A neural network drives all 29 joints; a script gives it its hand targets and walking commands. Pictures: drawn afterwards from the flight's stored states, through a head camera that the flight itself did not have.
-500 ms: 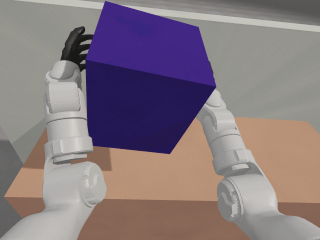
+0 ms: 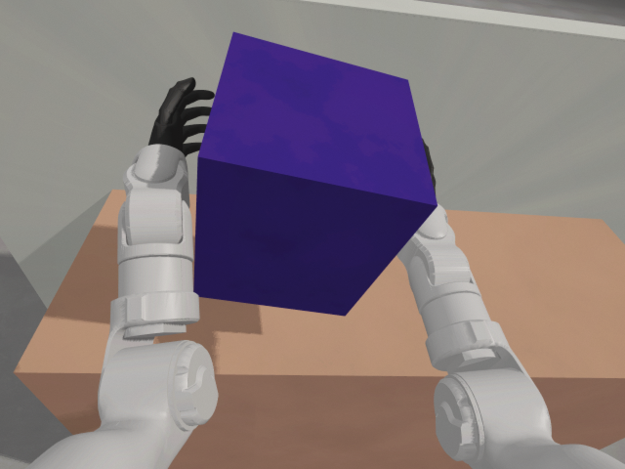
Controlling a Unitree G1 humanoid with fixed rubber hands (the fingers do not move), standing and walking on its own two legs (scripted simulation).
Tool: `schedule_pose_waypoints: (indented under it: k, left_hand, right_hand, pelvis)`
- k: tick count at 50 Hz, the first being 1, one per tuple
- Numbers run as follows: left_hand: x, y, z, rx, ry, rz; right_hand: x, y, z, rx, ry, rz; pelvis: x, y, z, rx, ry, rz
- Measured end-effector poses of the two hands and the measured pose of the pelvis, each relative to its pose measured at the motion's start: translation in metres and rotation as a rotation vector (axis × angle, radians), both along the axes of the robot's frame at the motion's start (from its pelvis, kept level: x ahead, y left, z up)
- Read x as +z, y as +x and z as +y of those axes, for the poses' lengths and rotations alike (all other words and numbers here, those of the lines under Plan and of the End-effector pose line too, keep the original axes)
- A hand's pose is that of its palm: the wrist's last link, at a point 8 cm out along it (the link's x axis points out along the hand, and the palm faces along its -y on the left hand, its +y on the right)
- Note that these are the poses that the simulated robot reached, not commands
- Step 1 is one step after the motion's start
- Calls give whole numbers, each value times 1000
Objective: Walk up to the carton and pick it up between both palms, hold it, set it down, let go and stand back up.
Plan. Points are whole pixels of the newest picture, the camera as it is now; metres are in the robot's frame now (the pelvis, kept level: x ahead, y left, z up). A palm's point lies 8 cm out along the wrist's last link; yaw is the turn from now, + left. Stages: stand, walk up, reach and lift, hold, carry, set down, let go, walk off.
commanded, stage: set down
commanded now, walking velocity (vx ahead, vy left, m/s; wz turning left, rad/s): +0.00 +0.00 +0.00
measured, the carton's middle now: (296, 192) +0.39 -0.02 +0.18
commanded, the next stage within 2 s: none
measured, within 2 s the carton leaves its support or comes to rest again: neither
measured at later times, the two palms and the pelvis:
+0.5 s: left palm (191, 173) +0.43 +0.11 +0.18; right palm (417, 221) +0.36 -0.18 +0.15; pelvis +0.01 +0.00 +0.00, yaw +0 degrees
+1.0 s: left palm (195, 186) +0.44 +0.11 +0.15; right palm (410, 238) +0.36 -0.18 +0.12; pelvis +0.01 +0.01 +0.00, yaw -1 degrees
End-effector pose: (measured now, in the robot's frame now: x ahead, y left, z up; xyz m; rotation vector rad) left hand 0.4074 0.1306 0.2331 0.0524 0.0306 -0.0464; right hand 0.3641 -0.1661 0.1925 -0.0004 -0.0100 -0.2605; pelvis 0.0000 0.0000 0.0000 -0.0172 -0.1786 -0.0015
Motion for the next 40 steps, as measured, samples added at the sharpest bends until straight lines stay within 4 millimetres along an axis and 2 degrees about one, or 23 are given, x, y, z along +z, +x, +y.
schedule_pose_waypoints:
  k: [9, 22, 40]
  left_hand:
    - [-13, 7, 4, -19, 13, 29]
    - [-47, 20, -15, -76, 9, 65]
    - [-65, 31, -10, -103, 17, 112]
  right_hand:
    - [-16, 2, 6, -16, 25, 22]
    - [-36, -3, -12, -72, 7, 48]
    - [-52, 0, -7, -92, 15, 84]
  pelvis:
    - [0, 2, 4, 10, -1, 3]
    - [1, 7, 4, -3, -4, 28]
    - [1, 15, 4, -1, -3, 45]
